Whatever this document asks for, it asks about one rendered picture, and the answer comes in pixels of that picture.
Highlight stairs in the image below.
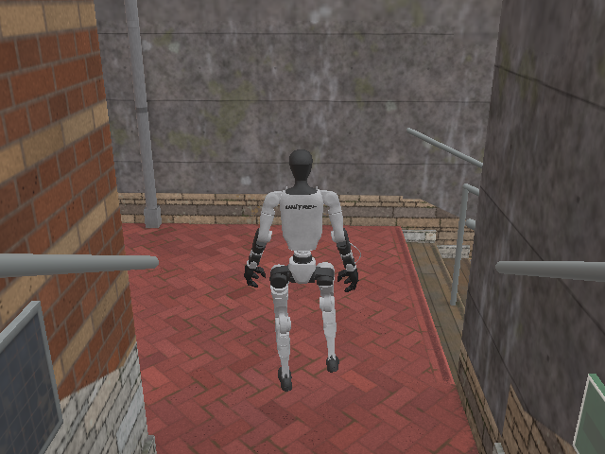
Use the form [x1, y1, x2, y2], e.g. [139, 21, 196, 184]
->
[406, 242, 471, 385]

